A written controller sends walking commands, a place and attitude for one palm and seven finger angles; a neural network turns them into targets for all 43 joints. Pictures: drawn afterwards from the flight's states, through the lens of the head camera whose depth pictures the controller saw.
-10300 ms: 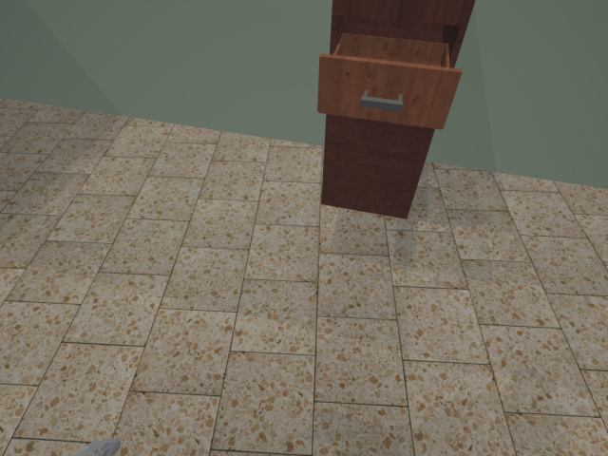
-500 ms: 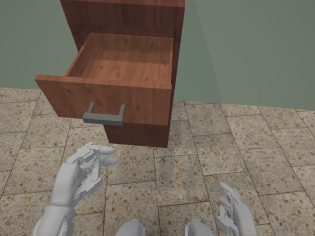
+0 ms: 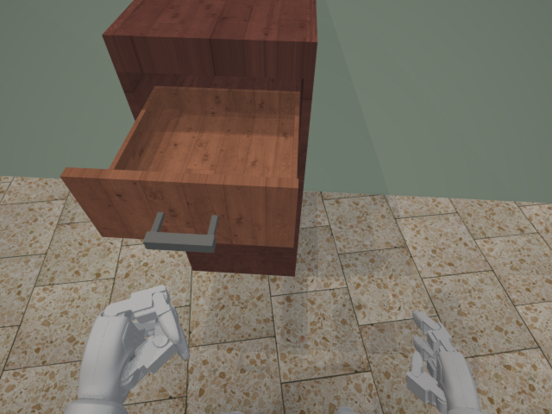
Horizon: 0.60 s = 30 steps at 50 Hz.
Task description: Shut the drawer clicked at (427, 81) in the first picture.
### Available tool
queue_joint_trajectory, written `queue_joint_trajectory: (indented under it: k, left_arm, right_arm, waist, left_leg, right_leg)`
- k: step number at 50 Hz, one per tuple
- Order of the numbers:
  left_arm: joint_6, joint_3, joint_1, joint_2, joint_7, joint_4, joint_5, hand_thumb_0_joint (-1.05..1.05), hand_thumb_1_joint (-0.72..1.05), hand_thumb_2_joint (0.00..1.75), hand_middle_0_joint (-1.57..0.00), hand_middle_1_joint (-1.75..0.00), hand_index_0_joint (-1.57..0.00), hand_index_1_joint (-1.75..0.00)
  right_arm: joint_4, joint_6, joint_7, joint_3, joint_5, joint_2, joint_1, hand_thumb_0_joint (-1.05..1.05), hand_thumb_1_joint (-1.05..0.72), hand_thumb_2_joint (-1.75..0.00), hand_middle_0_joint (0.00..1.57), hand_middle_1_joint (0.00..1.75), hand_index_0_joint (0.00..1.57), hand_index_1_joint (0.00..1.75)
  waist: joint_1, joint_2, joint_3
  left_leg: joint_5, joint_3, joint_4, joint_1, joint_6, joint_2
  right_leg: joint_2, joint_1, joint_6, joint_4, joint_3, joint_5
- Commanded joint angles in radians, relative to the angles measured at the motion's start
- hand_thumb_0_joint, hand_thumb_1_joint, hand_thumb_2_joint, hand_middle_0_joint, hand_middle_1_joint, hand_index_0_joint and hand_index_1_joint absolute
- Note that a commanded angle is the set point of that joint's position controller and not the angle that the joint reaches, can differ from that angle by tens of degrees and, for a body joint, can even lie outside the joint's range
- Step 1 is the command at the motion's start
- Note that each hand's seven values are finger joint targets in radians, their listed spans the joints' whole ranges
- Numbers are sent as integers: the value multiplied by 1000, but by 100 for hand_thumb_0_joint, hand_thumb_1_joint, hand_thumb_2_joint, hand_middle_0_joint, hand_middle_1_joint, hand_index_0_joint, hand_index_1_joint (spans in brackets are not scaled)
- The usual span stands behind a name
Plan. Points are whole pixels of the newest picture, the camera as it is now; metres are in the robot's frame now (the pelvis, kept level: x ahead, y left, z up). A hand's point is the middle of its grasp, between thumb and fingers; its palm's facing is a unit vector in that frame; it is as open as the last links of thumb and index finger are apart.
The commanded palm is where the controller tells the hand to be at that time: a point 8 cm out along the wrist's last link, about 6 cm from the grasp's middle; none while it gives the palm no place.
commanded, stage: raise the hand and make a fist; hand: left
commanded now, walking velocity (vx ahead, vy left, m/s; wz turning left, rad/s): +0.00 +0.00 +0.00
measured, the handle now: (183, 231) +0.38 +0.18 +0.04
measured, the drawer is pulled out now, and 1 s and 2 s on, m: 0.30 0.30 0.30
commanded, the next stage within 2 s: bring the fist close to the handle in 0.74 s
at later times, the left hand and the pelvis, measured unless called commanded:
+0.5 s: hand (158, 322) +0.20 +0.15 +0.13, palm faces +0.04 -1.00 -0.09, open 3.3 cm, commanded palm +0.16 +0.20 +0.13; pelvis +0.02 -0.02 +0.02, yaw +1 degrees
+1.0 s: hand (155, 327) +0.20 +0.15 +0.11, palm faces +0.02 -1.00 -0.05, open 3.3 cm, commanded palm +0.18 +0.20 +0.11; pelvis +0.00 -0.01 +0.02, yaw +1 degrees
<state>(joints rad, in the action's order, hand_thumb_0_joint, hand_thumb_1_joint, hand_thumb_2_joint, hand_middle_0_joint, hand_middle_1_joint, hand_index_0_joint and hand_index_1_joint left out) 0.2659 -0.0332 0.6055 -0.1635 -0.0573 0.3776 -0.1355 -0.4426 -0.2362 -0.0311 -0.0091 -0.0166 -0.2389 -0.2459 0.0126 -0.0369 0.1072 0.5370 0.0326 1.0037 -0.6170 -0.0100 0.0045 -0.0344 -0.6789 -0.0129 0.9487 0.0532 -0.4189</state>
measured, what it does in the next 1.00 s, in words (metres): stands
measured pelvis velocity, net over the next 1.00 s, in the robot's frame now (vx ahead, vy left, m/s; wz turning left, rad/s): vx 0.00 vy -0.01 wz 0.01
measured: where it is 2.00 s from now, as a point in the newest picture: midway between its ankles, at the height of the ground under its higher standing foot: outside the picture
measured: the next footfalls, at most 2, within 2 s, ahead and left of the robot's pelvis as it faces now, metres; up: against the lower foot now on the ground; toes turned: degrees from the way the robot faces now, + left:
none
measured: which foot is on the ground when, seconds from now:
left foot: down 0.00-1.00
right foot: down 0.00-1.00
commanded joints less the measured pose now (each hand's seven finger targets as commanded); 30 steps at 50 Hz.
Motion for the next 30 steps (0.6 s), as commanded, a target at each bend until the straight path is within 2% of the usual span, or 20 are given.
queue_joint_trajectory:
  k: [1, 4, 6, 7, 10, 11, 14, 15, 16, 17, 20, 21, 22, 24, 26, 28, 29, 30]
  left_arm:
    - [40, 48, -8, -56, -2, 244, -10, 0, 90, 90, -138, -158, -138, -158]
    - [21, 57, 12, -60, -14, 264, -19, 0, 90, 90, -140, -160, -140, -160]
    - [6, 74, -4, -76, -19, 257, -24, 0, 90, 90, -140, -160, -140, -160]
    - [1, 86, -25, -83, -25, 252, -29, 0, 90, 90, -140, -160, -140, -160]
    - [-8, 118, -45, -108, -35, 253, -42, 0, 90, 90, -140, -160, -140, -160]
    - [-10, 116, -47, -95, -42, 257, -50, 0, 90, 90, -140, -160, -140, -160]
    - [-15, 164, -51, -125, -59, 259, -74, 0, 90, 90, -140, -160, -140, -160]
    - [-22, 185, -49, -140, -61, 240, -78, 0, 90, 90, -140, -160, -140, -160]
    - [-24, 176, -51, -122, -72, 238, -87, 0, 90, 90, -140, -160, -140, -160]
    - [-26, 192, -72, -138, -78, 233, -95, 0, 90, 90, -140, -160, -140, -160]
    - [-34, 205, -47, -135, -102, 181, -110, 0, 90, 90, -140, -160, -140, -160]
    - [-33, 198, -41, -123, -113, 180, -116, 0, 90, 90, -140, -160, -140, -160]
    - [-31, 222, -37, -143, -117, 176, -117, 0, 90, 90, -140, -160, -140, -160]
    - [-23, 200, -35, -123, -120, 198, -118, 0, 90, 90, -140, -160, -140, -160]
    - [-15, 227, -38, -141, -115, 180, -119, 0, 90, 90, -140, -160, -140, -160]
    - [0, 242, -46, -152, -115, 184, -123, 0, 90, 90, -140, -160, -140, -160]
    - [6, 243, -50, -151, -114, 178, -124, 0, 90, 90, -140, -160, -140, -160]
    - [14, 241, -71, -156, -112, 185, -121, 0, 90, 90, -140, -160, -140, -160]
  right_arm:
    - [159, -35, -3, 33, -6, -96, 40, 0, -90, -90, 20, 30, 20, 30]
    - [162, -35, -4, 27, -9, -89, 42, 0, -90, -90, 20, 30, 20, 30]
    - [157, -28, -8, 22, -9, -90, 48, 0, -90, -90, 20, 30, 20, 30]
    - [155, -28, -11, 20, -10, -90, 51, 0, -90, -90, 20, 30, 20, 30]
    - [142, -36, -20, 16, -13, -89, 63, 0, -90, -90, 20, 30, 20, 30]
    - [139, -40, -20, 13, -13, -85, 55, 0, -90, -90, 20, 30, 20, 30]
    - [122, -58, -27, 14, -18, -83, 62, 0, -90, -90, 20, 30, 20, 30]
    - [111, -59, -29, 13, -17, -84, 70, 0, -90, -90, 20, 30, 20, 30]
    - [107, -63, -29, 12, -19, -82, 67, 0, -90, -90, 20, 30, 20, 30]
    - [100, -69, -32, 13, -22, -86, 68, 0, -90, -90, 20, 30, 20, 30]
    - [83, -85, -36, 16, -23, -89, 81, 0, -90, -90, 20, 30, 20, 30]
    - [81, -91, -36, 17, -23, -88, 79, 0, -90, -90, 20, 30, 20, 30]
    - [77, -95, -38, 21, -25, -89, 79, 0, -90, -90, 20, 30, 20, 30]
    - [80, -108, -35, 20, -24, -87, 81, 0, -90, -90, 20, 30, 20, 30]
    - [68, -111, -35, 24, -23, -89, 78, 0, -90, -90, 20, 30, 20, 30]
    - [66, -117, -36, 24, -23, -90, 82, 0, -90, -90, 20, 30, 20, 30]
    - [64, -119, -37, 25, -24, -90, 80, 0, -90, -90, 20, 30, 20, 30]
    - [60, -120, -36, 23, -23, -95, 88, 0, -90, -90, 20, 30, 20, 30]
  waist:
    - [-8, 24, 109]
    - [4, 10, 116]
    - [-1, 52, 105]
    - [-2, 39, 89]
    - [-2, 50, 80]
    - [2, 47, 100]
    - [9, 39, 117]
    - [11, 60, 101]
    - [9, 56, 99]
    - [7, 62, 88]
    - [11, 92, 71]
    - [14, 77, 74]
    - [19, 79, 78]
    - [22, 40, 81]
    - [20, 72, 80]
    - [24, 49, 68]
    - [20, 59, 61]
    - [18, 38, 52]
  left_leg:
    - [-347, 0, -206, 51, -3, -5]
    - [-371, -3, -214, 70, -2, -5]
    - [-348, -4, -218, 62, -8, 0]
    - [-330, -7, -222, 60, -7, 0]
    - [-303, -9, -229, 69, -12, 3]
    - [-311, -11, -235, 81, -12, 6]
    - [-331, -16, -243, 97, -12, 8]
    - [-334, -14, -245, 93, -14, 7]
    - [-333, -19, -250, 100, -14, 10]
    - [-332, -19, -254, 101, -14, 9]
    - [-331, -20, -260, 99, -13, 12]
    - [-330, -24, -264, 104, -13, 16]
    - [-332, -25, -268, 106, -12, 15]
    - [-349, -27, -279, 125, -12, 16]
    - [-348, -25, -280, 121, -12, 16]
    - [-328, -28, -286, 120, -9, 16]
    - [-325, -25, -288, 122, -10, 16]
    - [-322, -24, -289, 124, -10, 15]
  right_leg:
    - [28, 183, 32, -128, 37, 212]
    - [25, 214, 32, -138, 35, 242]
    - [27, 229, 30, -157, 29, 242]
    - [26, 229, 29, -168, 24, 230]
    - [23, 246, 27, -199, 11, 205]
    - [21, 266, 27, -205, 8, 215]
    - [14, 305, 24, -228, -2, 245]
    - [14, 316, 25, -239, -7, 247]
    - [11, 321, 22, -250, -10, 249]
    - [10, 323, 20, -260, -13, 249]
    - [5, 339, 17, -282, -24, 244]
    - [1, 344, 15, -289, -31, 245]
    - [2, 348, 15, -290, -30, 243]
    - [2, 351, 18, -282, -18, 269]
    - [5, 353, 17, -287, -20, 263]
    - [5, 346, 19, -293, -23, 230]
    - [7, 340, 19, -294, -21, 223]
    - [9, 335, 22, -293, -20, 214]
